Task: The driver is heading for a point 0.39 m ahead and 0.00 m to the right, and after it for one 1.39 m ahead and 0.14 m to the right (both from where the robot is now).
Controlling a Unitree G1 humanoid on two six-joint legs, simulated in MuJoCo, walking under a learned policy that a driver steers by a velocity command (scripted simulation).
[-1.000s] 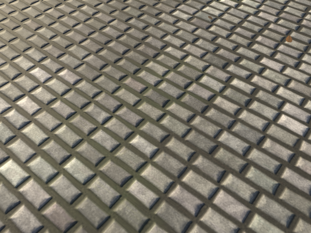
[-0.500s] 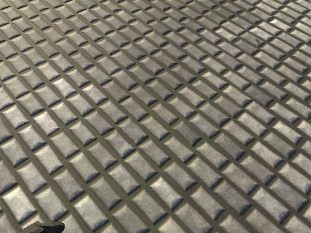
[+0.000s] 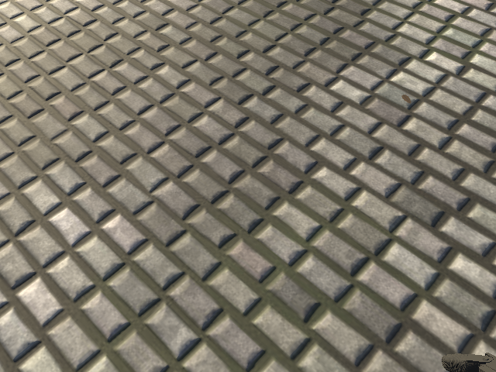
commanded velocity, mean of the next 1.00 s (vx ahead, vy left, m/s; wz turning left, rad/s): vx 0.36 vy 0.00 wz -0.23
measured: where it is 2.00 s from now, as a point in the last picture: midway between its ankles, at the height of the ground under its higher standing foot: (321, 294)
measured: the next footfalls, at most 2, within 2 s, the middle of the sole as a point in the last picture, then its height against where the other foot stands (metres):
left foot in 0.16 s outside the picture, level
right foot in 0.64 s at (353, 366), level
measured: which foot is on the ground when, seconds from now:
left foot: up 0.00-0.14, down 0.16-0.66, up 0.68-0.98, down 1.00-1.00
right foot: down 0.00-0.18, up 0.20-0.62, down 0.64-1.00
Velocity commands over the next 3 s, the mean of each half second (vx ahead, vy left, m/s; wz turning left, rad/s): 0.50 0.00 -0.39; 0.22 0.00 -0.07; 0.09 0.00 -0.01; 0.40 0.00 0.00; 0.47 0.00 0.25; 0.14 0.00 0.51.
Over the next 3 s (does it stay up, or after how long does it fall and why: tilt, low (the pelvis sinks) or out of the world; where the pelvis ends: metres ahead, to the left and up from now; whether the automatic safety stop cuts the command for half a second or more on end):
stays up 1.12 -0.16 -0.01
